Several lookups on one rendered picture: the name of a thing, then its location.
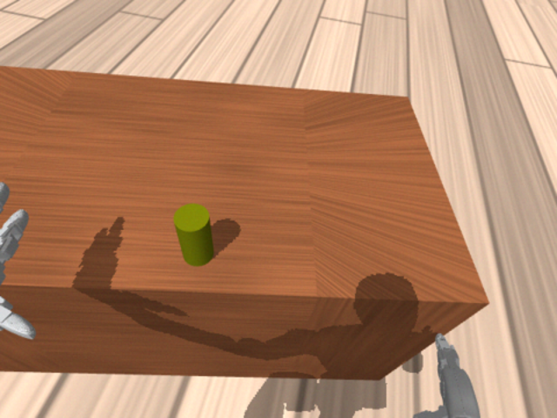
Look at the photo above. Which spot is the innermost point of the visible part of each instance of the left robot hand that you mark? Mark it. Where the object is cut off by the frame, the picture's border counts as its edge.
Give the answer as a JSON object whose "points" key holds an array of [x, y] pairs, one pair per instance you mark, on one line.
{"points": [[10, 234]]}

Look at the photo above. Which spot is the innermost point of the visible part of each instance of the can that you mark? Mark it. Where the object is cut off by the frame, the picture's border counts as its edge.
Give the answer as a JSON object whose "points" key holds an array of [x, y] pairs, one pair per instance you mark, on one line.
{"points": [[193, 227]]}

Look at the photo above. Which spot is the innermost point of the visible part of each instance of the right robot hand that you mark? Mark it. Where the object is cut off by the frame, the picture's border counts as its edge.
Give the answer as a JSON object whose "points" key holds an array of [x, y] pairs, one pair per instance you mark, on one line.
{"points": [[456, 389]]}

